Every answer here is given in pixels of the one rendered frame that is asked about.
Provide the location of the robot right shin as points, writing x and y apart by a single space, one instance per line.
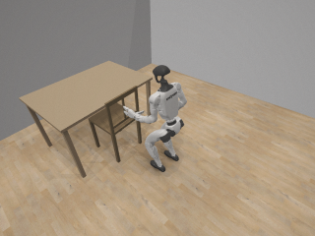
169 146

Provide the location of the left robot forearm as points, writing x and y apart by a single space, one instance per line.
143 119

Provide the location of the robot shin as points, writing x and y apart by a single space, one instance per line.
153 151
169 146

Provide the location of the robot left shin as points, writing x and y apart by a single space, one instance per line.
153 151

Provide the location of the robot left upper arm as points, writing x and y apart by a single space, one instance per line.
154 100

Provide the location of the table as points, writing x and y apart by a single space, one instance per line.
68 102

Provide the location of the chair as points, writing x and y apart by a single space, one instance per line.
113 120

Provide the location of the robot right upper arm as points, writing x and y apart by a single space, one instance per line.
182 99

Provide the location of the robot left hand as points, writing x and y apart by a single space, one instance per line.
130 112

